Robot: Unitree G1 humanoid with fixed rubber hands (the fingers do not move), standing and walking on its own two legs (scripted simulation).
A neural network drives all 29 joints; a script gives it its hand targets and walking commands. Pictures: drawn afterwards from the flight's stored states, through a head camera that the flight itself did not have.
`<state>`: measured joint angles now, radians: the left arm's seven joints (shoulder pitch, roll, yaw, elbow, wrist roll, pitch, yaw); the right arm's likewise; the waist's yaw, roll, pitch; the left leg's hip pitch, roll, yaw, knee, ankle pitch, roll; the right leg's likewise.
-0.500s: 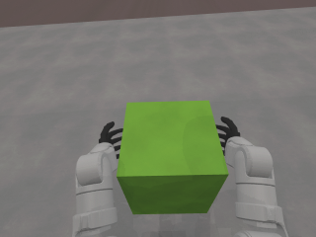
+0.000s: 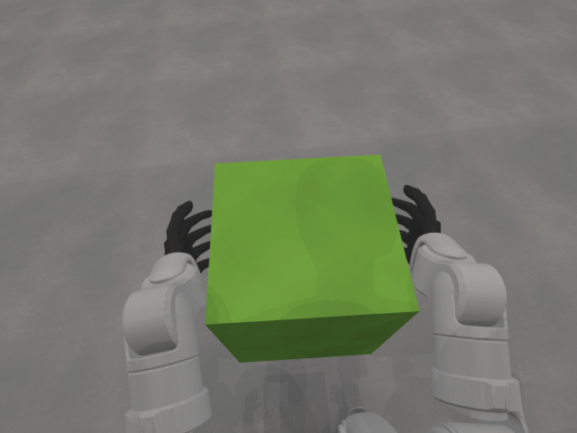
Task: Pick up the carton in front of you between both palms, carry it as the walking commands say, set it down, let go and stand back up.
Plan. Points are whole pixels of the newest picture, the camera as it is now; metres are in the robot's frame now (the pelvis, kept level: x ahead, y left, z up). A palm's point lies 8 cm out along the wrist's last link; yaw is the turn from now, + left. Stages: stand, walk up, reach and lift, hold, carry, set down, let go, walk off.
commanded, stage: carry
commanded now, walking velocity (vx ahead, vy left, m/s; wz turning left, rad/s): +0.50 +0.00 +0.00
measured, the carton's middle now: (302, 270) +0.34 -0.03 +0.03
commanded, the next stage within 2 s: none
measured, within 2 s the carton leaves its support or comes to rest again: neither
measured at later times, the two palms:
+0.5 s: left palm (208, 164) +0.62 +0.12 +0.00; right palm (355, 143) +0.64 -0.18 +0.00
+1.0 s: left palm (207, 58) +0.95 +0.12 +0.05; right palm (329, 51) +0.93 -0.18 +0.05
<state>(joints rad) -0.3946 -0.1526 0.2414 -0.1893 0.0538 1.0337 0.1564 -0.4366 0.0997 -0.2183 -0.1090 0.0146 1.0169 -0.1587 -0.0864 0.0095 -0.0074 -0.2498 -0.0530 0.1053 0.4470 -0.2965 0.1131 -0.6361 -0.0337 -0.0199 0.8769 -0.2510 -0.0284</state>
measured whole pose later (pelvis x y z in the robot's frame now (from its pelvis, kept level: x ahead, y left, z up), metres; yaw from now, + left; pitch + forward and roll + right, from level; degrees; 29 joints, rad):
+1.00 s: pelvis +0.64 -0.01 -0.04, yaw -1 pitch +4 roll -2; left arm -0.26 -0.15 0.19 -0.25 0.04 1.05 0.14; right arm -0.28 0.14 -0.20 -0.21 0.00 1.04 -0.16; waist -0.04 0.02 -0.05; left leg -0.21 -0.02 0.15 0.32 -0.19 0.10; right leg -0.57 -0.06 -0.06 0.92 -0.29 0.01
